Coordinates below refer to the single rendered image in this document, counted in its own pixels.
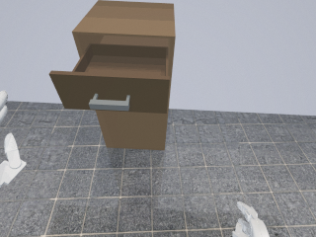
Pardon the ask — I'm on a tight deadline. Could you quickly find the handle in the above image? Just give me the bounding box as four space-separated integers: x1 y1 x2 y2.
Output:
89 94 130 112

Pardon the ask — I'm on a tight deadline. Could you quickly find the drawer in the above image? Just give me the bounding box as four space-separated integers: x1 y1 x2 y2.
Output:
49 43 170 114

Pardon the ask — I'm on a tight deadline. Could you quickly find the cabinet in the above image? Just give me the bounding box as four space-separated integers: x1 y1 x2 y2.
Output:
72 0 176 151

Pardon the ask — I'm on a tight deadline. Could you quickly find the robot left hand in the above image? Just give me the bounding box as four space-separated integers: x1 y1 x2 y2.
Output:
0 90 27 188

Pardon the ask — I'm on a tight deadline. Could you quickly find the robot right hand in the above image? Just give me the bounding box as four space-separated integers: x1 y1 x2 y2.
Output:
232 201 270 237

